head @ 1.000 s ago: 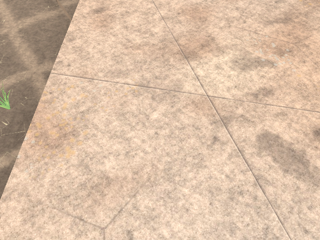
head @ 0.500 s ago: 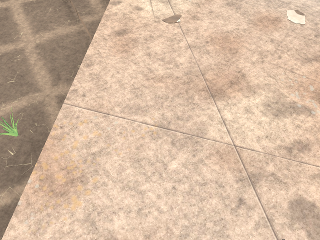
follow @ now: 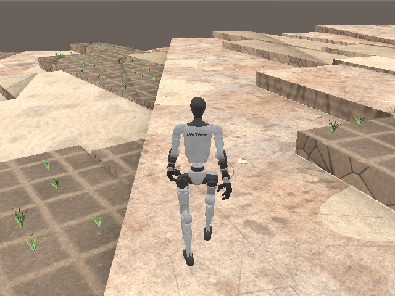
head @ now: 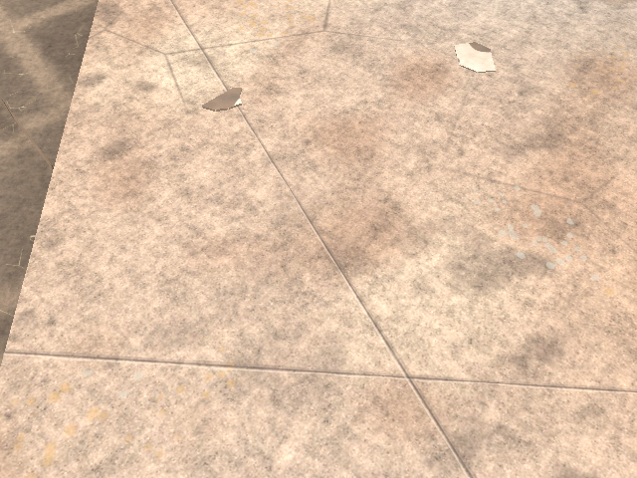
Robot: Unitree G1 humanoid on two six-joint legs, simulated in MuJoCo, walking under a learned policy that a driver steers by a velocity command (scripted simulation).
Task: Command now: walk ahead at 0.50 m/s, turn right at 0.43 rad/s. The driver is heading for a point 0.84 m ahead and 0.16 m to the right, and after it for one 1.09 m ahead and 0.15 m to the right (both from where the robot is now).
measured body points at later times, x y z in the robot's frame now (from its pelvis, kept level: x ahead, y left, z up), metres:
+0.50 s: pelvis +0.28 -0.03 +0.01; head +0.31 -0.06 +0.46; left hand +0.31 +0.24 -0.12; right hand +0.42 -0.30 -0.10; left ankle +0.48 +0.07 -0.69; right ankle +0.15 -0.07 -0.73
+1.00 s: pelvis +0.55 -0.07 +0.01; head +0.57 -0.08 +0.46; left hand +0.78 +0.09 -0.10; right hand +0.43 -0.30 -0.12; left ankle +0.50 +0.02 -0.73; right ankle +0.64 -0.25 -0.68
